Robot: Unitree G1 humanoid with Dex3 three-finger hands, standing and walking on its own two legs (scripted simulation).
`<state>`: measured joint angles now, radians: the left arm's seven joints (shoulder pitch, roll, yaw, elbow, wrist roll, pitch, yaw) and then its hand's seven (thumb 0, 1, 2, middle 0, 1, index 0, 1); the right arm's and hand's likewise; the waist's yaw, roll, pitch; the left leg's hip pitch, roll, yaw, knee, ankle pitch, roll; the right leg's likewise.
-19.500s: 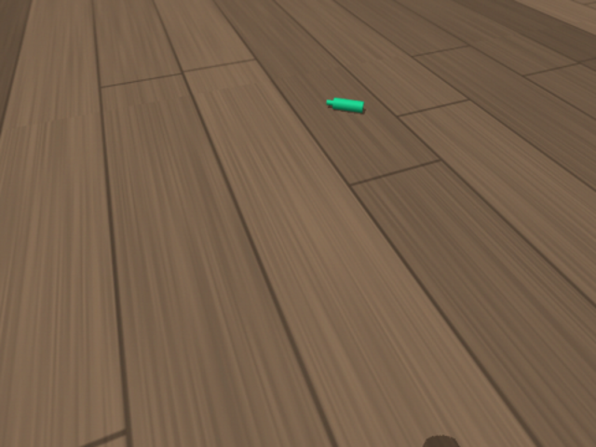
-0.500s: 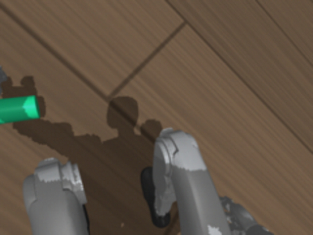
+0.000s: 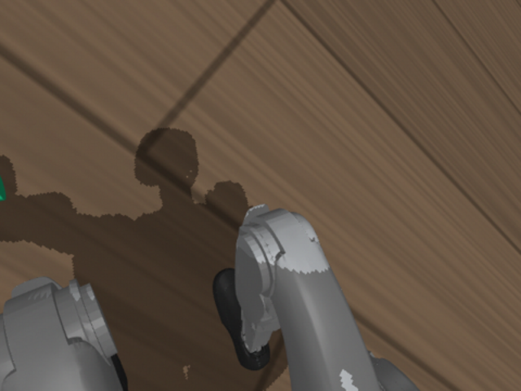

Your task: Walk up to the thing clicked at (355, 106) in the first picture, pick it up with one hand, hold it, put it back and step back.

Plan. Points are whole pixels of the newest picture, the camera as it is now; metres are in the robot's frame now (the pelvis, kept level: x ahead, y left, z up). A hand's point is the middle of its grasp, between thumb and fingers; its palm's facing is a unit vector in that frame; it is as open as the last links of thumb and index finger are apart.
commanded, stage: rest palm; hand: left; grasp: from above
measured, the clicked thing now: out of the picture +0.45 +0.35 -0.27
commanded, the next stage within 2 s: close in 0.64 s
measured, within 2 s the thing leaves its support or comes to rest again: neither
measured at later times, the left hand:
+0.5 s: hand out of the picture +0.44 +0.31 -0.25, palm faces -0.44 -0.11 -0.89, open 14.2 cm
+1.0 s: hand out of the picture +0.44 +0.32 -0.25, palm faces -0.46 -0.13 -0.88, open 13.6 cm
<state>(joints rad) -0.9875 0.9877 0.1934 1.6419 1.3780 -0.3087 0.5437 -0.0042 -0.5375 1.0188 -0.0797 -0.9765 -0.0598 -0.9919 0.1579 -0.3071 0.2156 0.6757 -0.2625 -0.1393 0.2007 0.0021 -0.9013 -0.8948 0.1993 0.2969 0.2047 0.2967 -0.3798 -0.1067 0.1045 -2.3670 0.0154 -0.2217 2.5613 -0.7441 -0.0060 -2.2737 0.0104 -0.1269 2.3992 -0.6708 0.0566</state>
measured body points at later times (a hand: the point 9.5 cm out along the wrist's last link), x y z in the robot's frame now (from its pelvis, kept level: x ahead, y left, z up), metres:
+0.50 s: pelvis +0.00 +0.01 -0.01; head +0.26 +0.14 +0.34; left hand +0.45 +0.32 -0.20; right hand +0.06 -0.25 -0.06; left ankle +0.06 +0.13 -0.26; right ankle +0.11 -0.13 -0.26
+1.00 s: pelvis +0.00 +0.00 +0.00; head +0.27 +0.13 +0.33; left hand +0.46 +0.32 -0.20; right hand +0.05 -0.25 -0.06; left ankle +0.06 +0.13 -0.26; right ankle +0.11 -0.13 -0.26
